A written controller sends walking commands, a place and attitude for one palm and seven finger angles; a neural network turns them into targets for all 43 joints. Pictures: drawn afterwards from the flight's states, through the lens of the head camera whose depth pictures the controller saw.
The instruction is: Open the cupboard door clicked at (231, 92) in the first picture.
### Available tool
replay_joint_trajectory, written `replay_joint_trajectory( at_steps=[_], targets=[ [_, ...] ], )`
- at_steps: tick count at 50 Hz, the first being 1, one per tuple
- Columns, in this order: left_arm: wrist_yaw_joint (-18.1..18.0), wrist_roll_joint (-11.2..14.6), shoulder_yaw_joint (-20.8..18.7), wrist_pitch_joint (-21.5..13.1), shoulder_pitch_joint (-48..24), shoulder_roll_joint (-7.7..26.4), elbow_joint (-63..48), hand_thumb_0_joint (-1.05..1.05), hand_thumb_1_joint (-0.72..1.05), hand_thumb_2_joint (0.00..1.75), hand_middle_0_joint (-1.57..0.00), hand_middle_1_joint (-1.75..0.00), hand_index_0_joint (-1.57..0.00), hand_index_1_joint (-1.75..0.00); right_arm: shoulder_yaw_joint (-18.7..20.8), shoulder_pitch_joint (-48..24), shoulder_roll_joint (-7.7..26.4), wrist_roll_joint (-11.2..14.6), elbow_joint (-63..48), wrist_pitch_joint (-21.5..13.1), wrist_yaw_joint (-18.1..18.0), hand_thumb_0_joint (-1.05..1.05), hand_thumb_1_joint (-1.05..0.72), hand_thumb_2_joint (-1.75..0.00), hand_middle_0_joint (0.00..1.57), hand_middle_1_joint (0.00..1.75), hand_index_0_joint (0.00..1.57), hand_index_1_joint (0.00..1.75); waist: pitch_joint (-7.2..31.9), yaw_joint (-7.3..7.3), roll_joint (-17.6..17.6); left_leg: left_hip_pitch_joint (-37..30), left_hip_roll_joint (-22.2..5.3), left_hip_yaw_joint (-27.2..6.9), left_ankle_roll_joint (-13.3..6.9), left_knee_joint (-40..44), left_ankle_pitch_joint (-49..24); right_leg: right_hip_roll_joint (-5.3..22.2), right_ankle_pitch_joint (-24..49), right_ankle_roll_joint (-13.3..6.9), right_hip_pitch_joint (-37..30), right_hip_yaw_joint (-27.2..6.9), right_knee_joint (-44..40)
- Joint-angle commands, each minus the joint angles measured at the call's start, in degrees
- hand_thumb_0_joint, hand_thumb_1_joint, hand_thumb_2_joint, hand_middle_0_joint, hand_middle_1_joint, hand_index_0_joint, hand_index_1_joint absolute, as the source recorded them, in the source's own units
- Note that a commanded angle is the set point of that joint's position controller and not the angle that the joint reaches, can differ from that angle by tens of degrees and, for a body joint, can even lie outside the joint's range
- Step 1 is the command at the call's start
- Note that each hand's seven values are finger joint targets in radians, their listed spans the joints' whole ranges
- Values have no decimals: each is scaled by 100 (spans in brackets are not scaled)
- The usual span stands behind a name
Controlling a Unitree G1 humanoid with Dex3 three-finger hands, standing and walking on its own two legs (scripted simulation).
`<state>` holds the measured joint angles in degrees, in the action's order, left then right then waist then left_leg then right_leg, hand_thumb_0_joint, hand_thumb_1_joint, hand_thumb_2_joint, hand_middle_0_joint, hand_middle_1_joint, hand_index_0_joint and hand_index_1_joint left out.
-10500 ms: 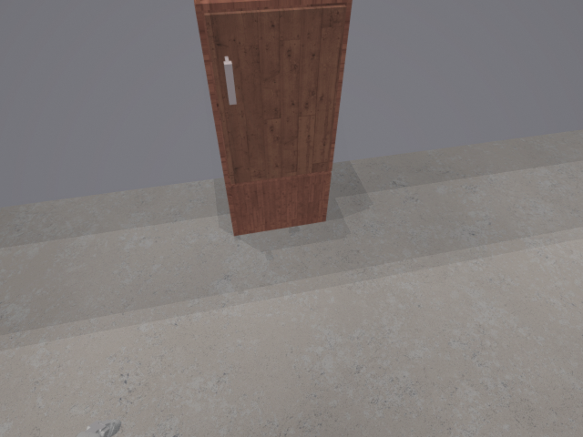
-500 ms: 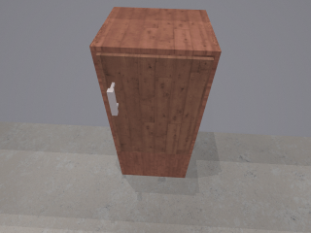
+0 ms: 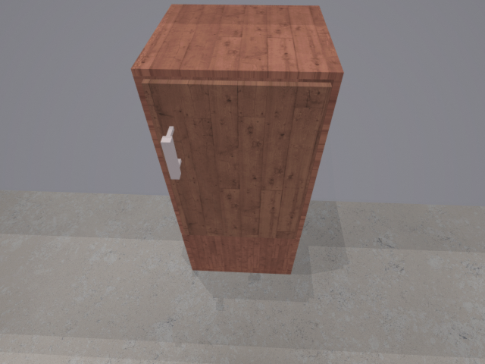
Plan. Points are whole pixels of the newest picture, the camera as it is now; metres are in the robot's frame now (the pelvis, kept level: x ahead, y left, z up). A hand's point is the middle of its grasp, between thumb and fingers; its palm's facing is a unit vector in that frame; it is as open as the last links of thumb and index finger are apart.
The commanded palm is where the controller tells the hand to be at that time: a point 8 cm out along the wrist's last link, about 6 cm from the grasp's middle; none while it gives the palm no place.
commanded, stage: look again from close up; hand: left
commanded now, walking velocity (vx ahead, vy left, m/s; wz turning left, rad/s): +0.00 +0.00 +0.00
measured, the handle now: (173, 153) +0.58 +0.20 -0.01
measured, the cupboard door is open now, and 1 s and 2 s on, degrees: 0 0 0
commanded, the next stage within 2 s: raise the hand with hooked fingers in 0.34 s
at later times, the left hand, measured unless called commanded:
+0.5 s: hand out of the picture +0.08 +0.18 -0.15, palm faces +0.09 -0.97 -0.21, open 7.3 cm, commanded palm +0.13 +0.22 -0.06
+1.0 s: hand (127, 353) +0.15 +0.19 -0.04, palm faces +0.09 -0.99 -0.06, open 9.4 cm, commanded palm +0.16 +0.25 -0.04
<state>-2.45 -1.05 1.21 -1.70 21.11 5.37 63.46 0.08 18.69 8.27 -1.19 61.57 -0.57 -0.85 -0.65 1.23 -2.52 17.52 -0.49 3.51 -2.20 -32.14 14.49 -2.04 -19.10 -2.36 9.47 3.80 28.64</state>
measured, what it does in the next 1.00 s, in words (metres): lowers itself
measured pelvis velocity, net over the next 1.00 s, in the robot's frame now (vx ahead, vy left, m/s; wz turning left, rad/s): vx -0.04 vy -0.03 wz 0.03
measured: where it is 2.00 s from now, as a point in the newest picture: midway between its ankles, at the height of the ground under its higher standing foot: outside the picture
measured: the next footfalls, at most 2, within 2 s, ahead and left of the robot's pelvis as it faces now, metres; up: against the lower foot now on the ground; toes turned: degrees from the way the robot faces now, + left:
none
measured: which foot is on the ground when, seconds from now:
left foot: down 0.00-1.00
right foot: down 0.00-1.00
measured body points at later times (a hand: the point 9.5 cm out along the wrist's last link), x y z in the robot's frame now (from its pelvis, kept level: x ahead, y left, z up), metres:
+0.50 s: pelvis +0.03 +0.00 +0.00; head +0.04 +0.01 +0.45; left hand +0.08 +0.23 -0.13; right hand +0.06 -0.23 -0.14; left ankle +0.03 +0.09 -0.73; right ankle -0.04 -0.09 -0.73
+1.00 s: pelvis -0.04 -0.03 -0.09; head +0.01 -0.01 +0.35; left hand +0.14 +0.25 -0.04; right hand +0.19 -0.27 -0.14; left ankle +0.03 +0.09 -0.73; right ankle -0.04 -0.10 -0.73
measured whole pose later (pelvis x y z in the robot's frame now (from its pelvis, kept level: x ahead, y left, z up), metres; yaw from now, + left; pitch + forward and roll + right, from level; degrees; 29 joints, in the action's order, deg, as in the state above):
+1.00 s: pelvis -0.04 -0.03 -0.09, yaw +2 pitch +12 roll -3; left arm 19.2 17.4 -12.7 -32.3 20.4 14.1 6.8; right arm 1.6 9.0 14.8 1.0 31.5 -13.0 -3.8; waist 7.4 -2.4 -0.2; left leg 55.5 -2.7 -1.8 0.2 -68.7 25.7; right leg -2.9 -34.0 -5.5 46.3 9.4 67.3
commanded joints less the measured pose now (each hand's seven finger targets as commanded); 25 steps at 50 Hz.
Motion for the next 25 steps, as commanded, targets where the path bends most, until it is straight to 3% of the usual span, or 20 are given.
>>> replay_joint_trajectory(
  at_steps=[1,4,11,21,22,23,24,25],
  targets=[
    [-57,21,-104,-115,220,585,-301,0,90,90,-20,-30,-20,-30,-12,313,379,25,-224,-157,-39,0,-90,-90,20,30,20,30,-309,-52,252,-250,-519,-706,-102,719,-703,645,613,-167,479,-744,-517],
    [-53,32,-100,-80,241,620,-296,0,90,90,-20,-30,-20,-30,-19,198,470,41,-210,-157,-59,0,-90,-90,20,30,20,30,-470,-104,524,-248,-517,-681,-108,806,-729,660,736,-109,456,-742,-553],
    [-61,33,-140,-59,145,850,-345,0,90,90,-20,-30,-20,-30,-20,70,572,41,-95,-188,-91,0,-90,-90,20,30,20,30,-171,-144,406,-603,-532,-578,-105,766,-1446,742,1588,-56,132,-749,-488],
    [-40,24,-175,-21,-7,1054,-383,0,90,90,-20,-30,-20,-30,0,-160,721,49,-32,-180,-116,0,-90,-90,20,30,20,30,-14,-148,318,-853,-580,-502,-90,745,-1766,797,2030,-27,-28,-759,-540],
    [-263,-55,-168,-117,299,978,-286,0,90,90,-20,-30,-20,-30,38,-489,834,91,-432,-171,-98,0,-90,-90,20,30,20,30,-426,-196,287,-541,-586,-310,51,-448,-2543,1023,4220,260,458,-1094,-618],
    [-204,1049,-1162,-1215,-3819,2566,-9151,0,88,89,-20,-32,-20,-32,290,-306,1760,353,-2302,-1000,-244,0,-90,-90,20,30,20,30,2596,387,-690,-2150,-48,-493,-11,419,-3153,548,3836,30,235,-425,24],
    [-318,648,-920,-948,-1181,1979,-7663,0,85,88,-20,-33,-20,-33,6,-662,1211,265,-2001,-1611,-425,0,-90,-90,20,30,20,30,2524,-113,-2045,-3373,-448,-653,-25,865,-4219,178,1806,-40,774,-204,695],
    [-583,755,-671,-659,-919,1547,-7266,0,83,87,-21,-34,-21,-34,134,-688,1158,280,-1648,-1701,-476,0,-90,-90,20,30,20,30,2129,-18,-1561,-2576,-433,-669,289,811,-3891,197,502,27,1071,-39,912]
  ],
)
